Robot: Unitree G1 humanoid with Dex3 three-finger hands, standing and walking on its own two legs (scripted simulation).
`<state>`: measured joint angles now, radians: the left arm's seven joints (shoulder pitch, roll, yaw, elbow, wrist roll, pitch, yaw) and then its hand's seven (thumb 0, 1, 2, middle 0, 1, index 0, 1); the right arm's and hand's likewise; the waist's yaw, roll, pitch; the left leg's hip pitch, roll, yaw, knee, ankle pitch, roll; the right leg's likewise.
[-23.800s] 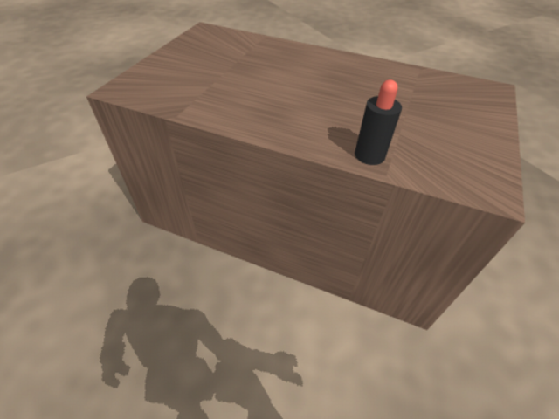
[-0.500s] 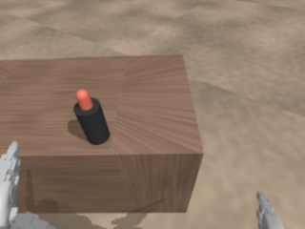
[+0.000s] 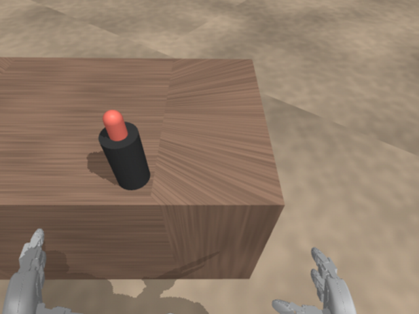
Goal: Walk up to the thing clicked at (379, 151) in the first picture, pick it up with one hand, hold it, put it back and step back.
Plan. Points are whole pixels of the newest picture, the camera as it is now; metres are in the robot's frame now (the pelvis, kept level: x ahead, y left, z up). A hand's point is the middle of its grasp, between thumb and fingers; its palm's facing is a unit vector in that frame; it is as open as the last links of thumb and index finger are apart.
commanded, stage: home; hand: left
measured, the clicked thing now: (123, 149) +0.47 +0.22 +0.04
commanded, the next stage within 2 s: none
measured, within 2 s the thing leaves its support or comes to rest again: neither
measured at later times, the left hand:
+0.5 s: hand (119, 286) +0.20 +0.18 -0.05, palm faces +0.09 -0.97 -0.24, open 17.3 cm
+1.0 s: hand (126, 297) +0.18 +0.17 -0.06, palm faces +0.10 -0.97 -0.23, open 17.3 cm
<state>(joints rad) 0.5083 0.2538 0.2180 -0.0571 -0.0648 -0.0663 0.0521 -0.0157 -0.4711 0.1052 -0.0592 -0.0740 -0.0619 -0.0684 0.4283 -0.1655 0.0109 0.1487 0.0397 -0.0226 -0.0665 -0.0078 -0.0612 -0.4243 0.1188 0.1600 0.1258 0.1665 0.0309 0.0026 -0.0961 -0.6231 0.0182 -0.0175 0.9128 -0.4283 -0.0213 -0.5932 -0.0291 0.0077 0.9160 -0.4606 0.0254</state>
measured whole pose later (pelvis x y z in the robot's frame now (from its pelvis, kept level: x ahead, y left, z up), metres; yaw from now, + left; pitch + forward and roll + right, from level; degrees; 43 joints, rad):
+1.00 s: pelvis +0.00 -0.01 -0.01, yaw -1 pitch +10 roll +0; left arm 0.49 0.20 0.01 0.02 -0.03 0.06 0.08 -0.01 -0.50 0.08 -0.05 -0.06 -0.05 -0.06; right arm 0.48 -0.20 0.00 0.01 0.03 0.11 -0.08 0.01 -0.90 -0.90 0.20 0.30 0.21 0.30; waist 0.00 0.00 -0.13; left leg -0.71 0.03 -0.02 1.00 -0.48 -0.03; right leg -0.69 -0.01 0.01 1.01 -0.51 0.02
